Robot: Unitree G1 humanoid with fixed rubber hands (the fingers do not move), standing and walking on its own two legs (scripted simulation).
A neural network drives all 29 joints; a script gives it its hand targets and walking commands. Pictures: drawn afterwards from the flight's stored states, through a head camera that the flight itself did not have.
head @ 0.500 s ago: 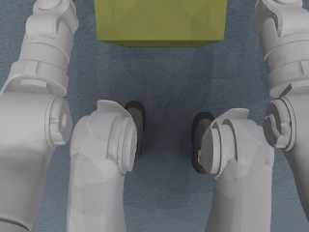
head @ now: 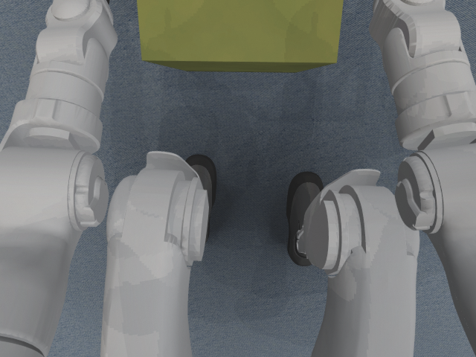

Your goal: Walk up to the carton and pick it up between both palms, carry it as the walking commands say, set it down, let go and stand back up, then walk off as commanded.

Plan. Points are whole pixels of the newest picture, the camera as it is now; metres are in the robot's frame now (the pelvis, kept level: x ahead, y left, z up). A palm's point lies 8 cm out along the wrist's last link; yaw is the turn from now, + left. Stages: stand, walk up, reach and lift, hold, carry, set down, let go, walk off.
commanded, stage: reach and lift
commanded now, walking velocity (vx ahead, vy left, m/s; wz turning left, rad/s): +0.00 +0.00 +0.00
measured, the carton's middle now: out of the picture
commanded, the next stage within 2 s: none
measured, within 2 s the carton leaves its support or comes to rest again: leaves its support in 0.98 s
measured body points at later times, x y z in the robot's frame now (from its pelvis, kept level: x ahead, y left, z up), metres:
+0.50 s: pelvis +0.00 +0.00 +0.01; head +0.38 +0.02 +0.24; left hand +0.55 +0.20 -0.18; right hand +0.57 -0.09 -0.18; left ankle +0.13 +0.12 -0.33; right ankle +0.12 -0.11 -0.33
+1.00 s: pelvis +0.00 +0.00 -0.01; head +0.36 +0.03 +0.24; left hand +0.55 +0.20 -0.17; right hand +0.57 -0.09 -0.17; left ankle +0.13 +0.12 -0.33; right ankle +0.12 -0.11 -0.33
